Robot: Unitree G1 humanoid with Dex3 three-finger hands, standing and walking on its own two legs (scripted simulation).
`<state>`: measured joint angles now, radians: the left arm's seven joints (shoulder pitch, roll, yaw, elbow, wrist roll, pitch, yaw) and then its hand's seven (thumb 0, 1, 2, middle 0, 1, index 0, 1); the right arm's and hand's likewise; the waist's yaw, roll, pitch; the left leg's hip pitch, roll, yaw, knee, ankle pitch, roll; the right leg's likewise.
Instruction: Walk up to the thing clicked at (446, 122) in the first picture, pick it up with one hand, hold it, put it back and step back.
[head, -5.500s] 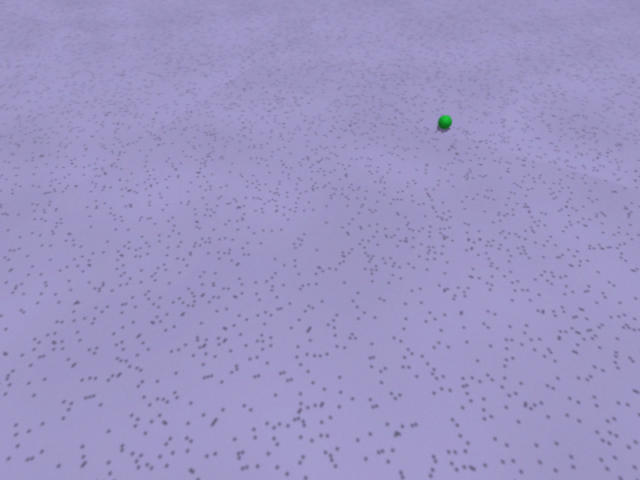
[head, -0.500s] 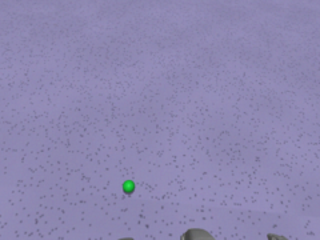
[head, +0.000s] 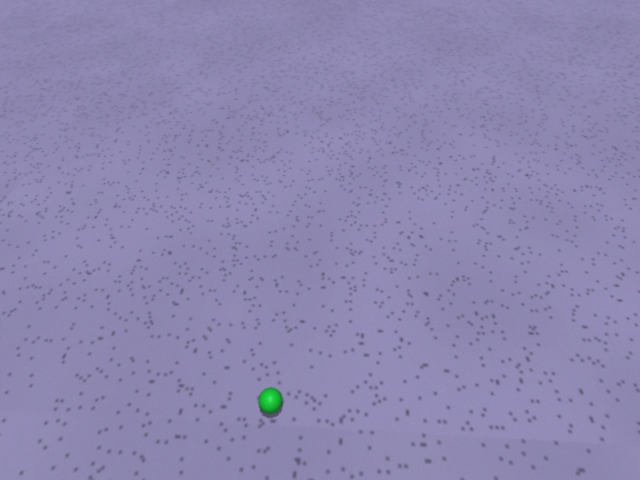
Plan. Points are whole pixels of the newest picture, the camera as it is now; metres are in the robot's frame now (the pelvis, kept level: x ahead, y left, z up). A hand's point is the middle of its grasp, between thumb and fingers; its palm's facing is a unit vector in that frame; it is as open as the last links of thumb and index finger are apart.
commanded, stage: walk up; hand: left
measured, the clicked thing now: (270, 400) +0.48 +0.18 -0.73
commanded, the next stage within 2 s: stand in 1.26 s
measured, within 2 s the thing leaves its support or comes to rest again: neither
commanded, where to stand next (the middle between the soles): +0.07 -0.02 m, yaw +0 degrees
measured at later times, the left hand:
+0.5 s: hand out of the picture +0.11 +0.25 -0.14, palm faces +0.00 -0.94 -0.35, open 7.4 cm
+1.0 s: hand out of the picture +0.11 +0.24 -0.14, palm faces +0.01 -0.94 -0.33, open 7.4 cm
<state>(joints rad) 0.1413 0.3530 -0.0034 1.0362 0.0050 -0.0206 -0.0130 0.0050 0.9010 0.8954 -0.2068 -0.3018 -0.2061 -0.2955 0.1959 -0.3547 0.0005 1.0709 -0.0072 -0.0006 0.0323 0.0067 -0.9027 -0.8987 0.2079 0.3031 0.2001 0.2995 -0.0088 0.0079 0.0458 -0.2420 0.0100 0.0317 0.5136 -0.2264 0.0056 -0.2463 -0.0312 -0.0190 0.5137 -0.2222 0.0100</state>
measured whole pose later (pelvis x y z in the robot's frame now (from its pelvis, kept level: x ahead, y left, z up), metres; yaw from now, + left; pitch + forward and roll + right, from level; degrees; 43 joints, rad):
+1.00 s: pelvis +0.03 -0.01 +0.01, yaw +1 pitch -3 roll +0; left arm 0.08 0.34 0.01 1.17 0.01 -0.01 -0.01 0.00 0.90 0.90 -0.21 -0.30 -0.20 -0.30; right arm 0.10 -0.35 -0.01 1.17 0.00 0.00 0.01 0.01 -0.90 -0.90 0.21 0.30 0.20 0.30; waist -0.01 0.01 0.04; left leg -0.11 0.01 0.01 0.33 -0.17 -0.01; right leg -0.10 -0.02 -0.05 0.32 -0.17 0.01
